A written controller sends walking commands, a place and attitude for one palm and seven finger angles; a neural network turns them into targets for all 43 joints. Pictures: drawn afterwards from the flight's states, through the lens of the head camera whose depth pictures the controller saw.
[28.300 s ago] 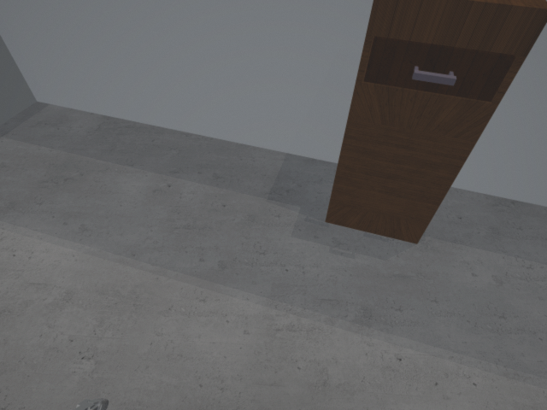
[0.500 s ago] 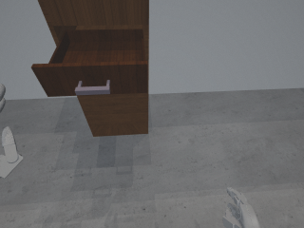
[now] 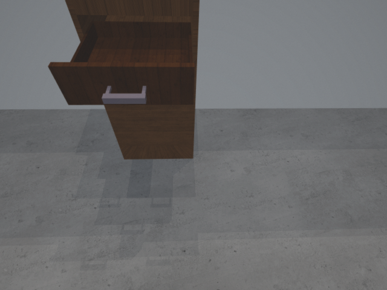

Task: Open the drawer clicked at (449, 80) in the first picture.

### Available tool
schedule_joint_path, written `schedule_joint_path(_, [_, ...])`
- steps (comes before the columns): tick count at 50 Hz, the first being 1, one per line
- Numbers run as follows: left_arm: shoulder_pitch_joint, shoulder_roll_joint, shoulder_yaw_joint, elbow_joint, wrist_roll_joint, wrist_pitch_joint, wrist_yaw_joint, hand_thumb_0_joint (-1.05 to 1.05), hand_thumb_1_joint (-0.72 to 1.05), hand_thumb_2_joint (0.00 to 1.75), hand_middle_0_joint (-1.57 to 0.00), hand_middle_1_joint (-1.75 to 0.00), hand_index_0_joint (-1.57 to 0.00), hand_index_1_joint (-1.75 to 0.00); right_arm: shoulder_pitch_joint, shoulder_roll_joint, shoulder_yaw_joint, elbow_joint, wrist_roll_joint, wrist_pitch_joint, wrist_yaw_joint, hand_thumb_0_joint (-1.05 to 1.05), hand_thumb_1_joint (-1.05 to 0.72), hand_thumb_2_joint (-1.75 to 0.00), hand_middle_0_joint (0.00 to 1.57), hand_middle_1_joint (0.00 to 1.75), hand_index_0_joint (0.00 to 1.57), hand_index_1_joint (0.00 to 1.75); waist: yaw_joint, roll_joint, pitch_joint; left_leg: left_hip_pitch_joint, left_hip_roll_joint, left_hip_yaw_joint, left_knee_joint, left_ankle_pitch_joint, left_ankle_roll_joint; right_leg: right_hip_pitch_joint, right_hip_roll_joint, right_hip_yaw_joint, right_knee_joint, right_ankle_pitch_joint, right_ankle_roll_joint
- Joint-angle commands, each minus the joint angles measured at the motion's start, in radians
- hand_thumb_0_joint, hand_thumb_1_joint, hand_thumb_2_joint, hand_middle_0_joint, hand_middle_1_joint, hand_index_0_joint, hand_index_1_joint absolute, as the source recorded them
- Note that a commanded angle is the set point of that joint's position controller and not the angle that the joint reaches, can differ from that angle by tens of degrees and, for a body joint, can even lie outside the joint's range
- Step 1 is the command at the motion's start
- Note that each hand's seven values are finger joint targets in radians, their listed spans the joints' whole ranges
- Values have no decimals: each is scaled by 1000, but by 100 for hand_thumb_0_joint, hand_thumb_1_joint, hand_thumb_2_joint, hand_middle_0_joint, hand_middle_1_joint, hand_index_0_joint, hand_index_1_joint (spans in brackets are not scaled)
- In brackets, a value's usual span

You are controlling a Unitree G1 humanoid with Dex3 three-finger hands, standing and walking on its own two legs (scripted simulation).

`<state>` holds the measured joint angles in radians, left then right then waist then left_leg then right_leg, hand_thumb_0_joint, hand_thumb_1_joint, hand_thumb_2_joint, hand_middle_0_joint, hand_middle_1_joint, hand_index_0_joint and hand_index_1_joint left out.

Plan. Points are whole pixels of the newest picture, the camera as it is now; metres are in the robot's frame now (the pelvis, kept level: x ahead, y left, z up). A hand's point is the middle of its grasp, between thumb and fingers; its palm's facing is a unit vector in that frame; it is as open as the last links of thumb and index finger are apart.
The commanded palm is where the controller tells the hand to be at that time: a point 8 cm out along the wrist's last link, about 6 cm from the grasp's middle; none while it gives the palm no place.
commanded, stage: let the arm hang, fingers relaxed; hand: left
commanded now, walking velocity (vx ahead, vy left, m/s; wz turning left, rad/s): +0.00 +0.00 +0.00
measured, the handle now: (125, 93) +0.59 +0.23 +0.03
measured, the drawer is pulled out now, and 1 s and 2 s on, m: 0.30 0.30 0.30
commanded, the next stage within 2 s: look to check the result in 0.64 s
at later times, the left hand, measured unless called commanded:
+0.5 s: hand out of the picture +0.04 +0.18 -0.17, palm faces +0.03 -0.97 -0.23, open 7.3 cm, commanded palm none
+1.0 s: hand out of the picture +0.07 +0.19 -0.16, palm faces +0.01 -0.96 -0.27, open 7.4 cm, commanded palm none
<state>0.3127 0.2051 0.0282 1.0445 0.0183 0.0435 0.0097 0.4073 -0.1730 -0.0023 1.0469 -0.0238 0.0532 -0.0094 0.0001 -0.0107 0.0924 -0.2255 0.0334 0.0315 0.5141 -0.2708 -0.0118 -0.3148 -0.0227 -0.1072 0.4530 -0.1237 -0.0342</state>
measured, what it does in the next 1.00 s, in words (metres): stands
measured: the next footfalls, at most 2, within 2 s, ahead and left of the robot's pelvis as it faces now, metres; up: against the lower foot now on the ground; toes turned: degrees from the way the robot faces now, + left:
none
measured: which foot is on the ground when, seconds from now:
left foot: down 0.00-1.00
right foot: down 0.00-1.00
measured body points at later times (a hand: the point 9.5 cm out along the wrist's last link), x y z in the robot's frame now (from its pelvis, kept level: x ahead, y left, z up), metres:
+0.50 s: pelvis +0.01 +0.00 +0.00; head +0.02 -0.02 +0.45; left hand +0.04 +0.23 -0.15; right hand -0.01 -0.20 -0.16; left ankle +0.00 +0.13 -0.74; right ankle +0.08 -0.10 -0.74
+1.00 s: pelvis +0.03 -0.01 +0.01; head +0.06 -0.03 +0.46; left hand +0.07 +0.24 -0.14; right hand +0.02 -0.26 -0.15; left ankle +0.00 +0.13 -0.74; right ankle +0.08 -0.10 -0.74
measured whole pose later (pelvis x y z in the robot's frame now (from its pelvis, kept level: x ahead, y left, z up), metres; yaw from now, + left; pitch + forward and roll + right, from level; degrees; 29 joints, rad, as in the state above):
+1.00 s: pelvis +0.03 -0.01 +0.01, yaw +0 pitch -2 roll +0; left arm 0.17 0.21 0.04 1.13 0.02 0.00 0.02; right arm 0.27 -0.22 -0.02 1.10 -0.02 0.02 -0.02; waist -0.01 0.03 0.09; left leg -0.10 0.05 0.03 0.38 -0.25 -0.03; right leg -0.22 0.00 -0.11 0.38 -0.13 -0.05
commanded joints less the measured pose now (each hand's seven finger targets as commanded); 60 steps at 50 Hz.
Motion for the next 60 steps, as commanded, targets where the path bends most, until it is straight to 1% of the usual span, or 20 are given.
schedule_joint_path(1, [-6, 103, 22, -12, -4, -34, 16, 0, 90, 90, -20, -30, -20, -30, 58, -75, -25, -24, 1, -28, -14, 0, -90, -90, 20, 30, 20, 30, -9, 58, -22, -95, 57, -74, -169, -116, 54, 91, -82, 136, -149, -263, -16])
schedule_joint_path(3, [3, 96, 22, 13, -5, -34, 19, 0, 90, 90, -20, -30, -20, -30, 81, -69, -25, -6, 2, -30, -16, 0, -90, -90, 20, 30, 20, 30, -6, 34, -21, -98, 58, -77, -180, -106, 56, 103, -81, 132, -143, -252, -15])
schedule_joint_path(5, [19, 90, 21, 31, -4, -35, 22, 0, 90, 90, -20, -30, -20, -30, 81, -62, -25, 4, 5, -30, -17, 0, -90, -90, 20, 30, 20, 30, -2, 38, -4, -86, 57, -68, -179, -99, 55, 88, -80, 132, -148, -257, -16])
schedule_joint_path(6, [15, 92, 22, 36, -4, -34, 23, 0, 90, 90, -20, -30, -20, -30, 94, -54, -23, 11, 3, -30, -17, 0, -90, -90, 20, 30, 20, 30, -6, 16, 2, -93, 56, -65, -182, -107, 54, 87, -82, 132, -149, -266, -13])
schedule_joint_path(10, [21, 79, 23, 47, -2, -33, 27, 0, 90, 90, -20, -30, -20, -30, 96, -45, -25, 24, 4, -29, -18, 0, -90, -90, 20, 30, 20, 30, -4, 13, 27, -91, 54, -63, -185, -120, 56, 59, -76, 137, -153, -289, -11])
schedule_joint_path(11, [16, 76, 24, 47, -2, -33, 28, 0, 90, 90, -20, -30, -20, -30, 103, -38, -25, 27, 2, -31, -19, 0, -90, -90, 20, 30, 20, 30, -8, 20, 29, -98, 55, -64, -189, -122, 56, 62, -76, 135, -149, -282, -10])
schedule_joint_path(13, [7, 73, 28, 43, -2, -35, 28, 0, 90, 90, -20, -30, -20, -30, 99, -39, -26, 28, 1, -35, -20, 0, -90, -90, 20, 30, 20, 30, -6, 5, 27, -104, 58, -70, -197, -110, 57, 77, -74, 132, -137, -254, -9])
schedule_joint_path(14, [8, 68, 28, 44, -1, -34, 28, 0, 90, 90, -20, -30, -20, -30, 89, -40, -27, 26, 1, -37, -20, 0, -90, -90, 20, 30, 20, 30, -4, 22, 27, -99, 59, -71, -202, -113, 57, 74, -73, 132, -133, -249, -8])
schedule_joint_path(19, [-7, 61, 32, 37, 1, -39, 28, 0, 90, 90, -20, -30, -20, -30, 65, -33, -30, 23, 1, -41, -20, 0, -90, -90, 20, 30, 20, 30, -5, 16, 42, -91, 52, -61, -196, -80, 51, 75, -78, 136, -139, -224, -8])
schedule_joint_path(21, [-9, 58, 33, 34, 2, -42, 29, 0, 90, 90, -20, -30, -20, -30, 56, -27, -31, 23, 1, -43, -20, 0, -90, -90, 20, 30, 20, 30, -5, 34, 22, -69, 53, -54, -187, -49, 48, 86, -79, 139, -139, -195, -10])
schedule_joint_path(26, [-41, 74, 36, 28, 1, -48, 27, 0, 90, 90, -20, -30, -20, -30, 19, -48, -36, 15, 3, -47, -22, 0, -90, -90, 20, 30, 20, 30, -7, 33, 22, -41, 61, -54, -192, -6, 45, 99, -81, 139, -140, -140, -12])
schedule_joint_path(28, [-51, 86, 38, 28, 1, -51, 25, 0, 90, 90, -20, -30, -20, -30, 7, -59, -38, 13, 4, -49, -22, 0, -90, -90, 20, 30, 20, 30, -7, 22, 5, -22, 61, -49, -191, 19, 43, 115, -86, 137, -140, -118, -14])
schedule_joint_path(35, [-80, 114, 42, 28, 0, -55, 24, 0, 90, 90, -20, -30, -20, -30, -27, -92, -40, 16, 6, -46, -21, 0, -90, -90, 20, 30, 20, 30, -10, 3, -4, 17, 61, -47, -192, 23, 39, 118, -91, 147, -173, -153, -18])
schedule_joint_path(42, [-111, 147, 43, 35, -3, -60, 21, 0, 90, 90, -20, -30, -20, -30, -56, -127, -39, 23, 5, -48, -20, 0, -90, -90, 20, 30, 20, 30, -10, 35, -34, 37, 66, -46, -195, 70, 32, 161, -101, 144, -175, -92, -21])
schedule_joint_path(48, [-135, 167, 41, 42, -4, -62, 19, 0, 90, 90, -20, -30, -20, -30, -88, -158, -37, 25, 5, -50, -19, 0, -90, -90, 20, 30, 20, 30, -6, 33, -42, 44, 75, -52, -212, 89, 29, 186, -101, 139, -175, -51, -21])
schedule_joint_path(49, [-139, 171, 42, 43, -4, -63, 19, 0, 90, 90, -20, -30, -20, -30, -91, -163, -38, 25, 5, -51, -19, 0, -90, -90, 20, 30, 20, 30, -7, 21, -48, 47, 74, -53, -213, 93, 29, 192, -101, 140, -174, -45, -21])
schedule_joint_path(51, [-146, 178, 41, 42, -4, -65, 20, 0, 90, 90, -20, -30, -20, -30, -102, -171, -38, 25, 6, -53, -19, 0, -90, -90, 20, 30, 20, 30, -7, 40, -61, 62, 78, -54, -216, 118, 29, 202, -103, 136, -166, 1, -21])
schedule_joint_path(54, [-161, 191, 41, 43, -4, -67, 18, 0, 90, 90, -20, -30, -20, -30, -120, -186, -40, 21, 6, -53, -18, 0, -90, -90, 20, 30, 20, 30, -8, 19, -58, 68, 79, -54, -224, 110, 27, 201, -103, 137, -171, 2, -19])
schedule_joint_path(56, [-172, 196, 40, 42, -3, -66, 18, 0, 90, 90, -20, -30, -20, -30, -131, -191, -39, 21, 5, -52, -17, 0, -90, -90, 20, 30, 20, 30, -7, 34, -50, 66, 82, -54, -228, 117, 28, 200, -102, 136, -172, 12, -18])
schedule_joint_path(60, [-183, 210, 42, 36, -3, -69, 18, 0, 90, 90, -20, -30, -20, -30, -153, -208, -42, 16, 7, -53, -16, 0, -90, -90, 20, 30, 20, 30, -8, 19, -70, 87, 85, -52, -232, 118, 28, 203, -100, 142, -178, 13, -17])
